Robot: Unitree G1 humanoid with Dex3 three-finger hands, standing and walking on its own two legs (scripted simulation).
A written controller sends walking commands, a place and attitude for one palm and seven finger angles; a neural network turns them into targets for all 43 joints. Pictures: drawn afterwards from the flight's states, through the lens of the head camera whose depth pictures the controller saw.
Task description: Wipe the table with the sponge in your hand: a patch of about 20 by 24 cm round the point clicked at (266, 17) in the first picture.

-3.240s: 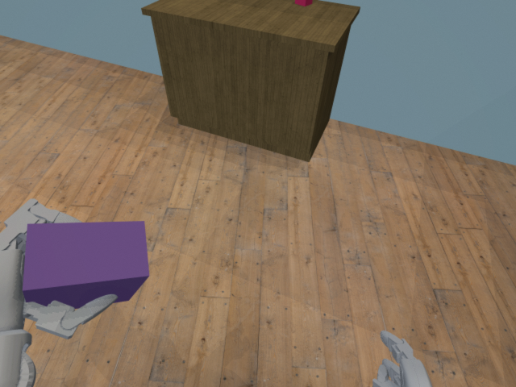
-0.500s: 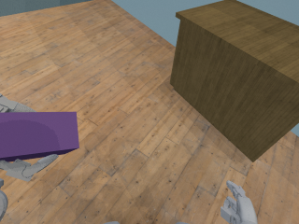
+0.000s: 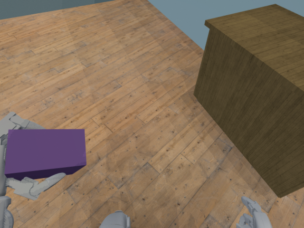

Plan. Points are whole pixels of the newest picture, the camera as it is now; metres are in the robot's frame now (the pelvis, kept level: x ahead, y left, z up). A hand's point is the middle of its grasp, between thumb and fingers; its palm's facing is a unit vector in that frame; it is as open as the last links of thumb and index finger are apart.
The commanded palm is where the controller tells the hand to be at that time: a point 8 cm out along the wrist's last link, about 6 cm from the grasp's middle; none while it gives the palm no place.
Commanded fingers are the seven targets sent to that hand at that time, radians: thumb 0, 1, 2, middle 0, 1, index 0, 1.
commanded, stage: walk to a spot facing it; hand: left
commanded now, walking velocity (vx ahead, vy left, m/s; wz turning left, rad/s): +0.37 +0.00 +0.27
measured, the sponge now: (57, 155) +0.22 +0.20 +0.15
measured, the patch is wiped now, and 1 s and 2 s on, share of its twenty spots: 0.00 0.00 0.00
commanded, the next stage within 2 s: turn to face it in 1.56 s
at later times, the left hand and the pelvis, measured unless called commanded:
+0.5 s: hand (51, 113) +0.31 +0.23 +0.17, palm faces +0.50 -0.71 -0.49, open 10.8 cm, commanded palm +0.25 +0.27 +0.17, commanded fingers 0.00 0.10 1.30 -1.20 -1.60 -1.20 -1.60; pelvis +0.13 -0.03 -0.02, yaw +6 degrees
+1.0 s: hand (50, 79) +0.41 +0.27 +0.18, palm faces +0.58 -0.71 -0.40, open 10.8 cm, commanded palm +0.34 +0.30 +0.17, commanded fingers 0.00 0.10 1.30 -1.20 -1.60 -1.20 -1.60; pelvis +0.24 -0.01 -0.01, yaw +13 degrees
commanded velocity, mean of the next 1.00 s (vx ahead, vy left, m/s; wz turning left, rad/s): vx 0.37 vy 0.00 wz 0.23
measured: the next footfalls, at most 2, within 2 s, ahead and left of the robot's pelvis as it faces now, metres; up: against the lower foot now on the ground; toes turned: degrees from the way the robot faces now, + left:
left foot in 0.12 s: +0.15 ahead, +0.14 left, +0.00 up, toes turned +11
right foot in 0.46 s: +0.22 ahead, -0.14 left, +0.00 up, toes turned -6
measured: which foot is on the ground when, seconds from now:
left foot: up 0.00-0.10, down 0.12-0.48, up 0.50-0.80, down 0.82-1.00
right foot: down 0.00-0.12, up 0.14-0.44, down 0.46-0.82, up 0.84-1.00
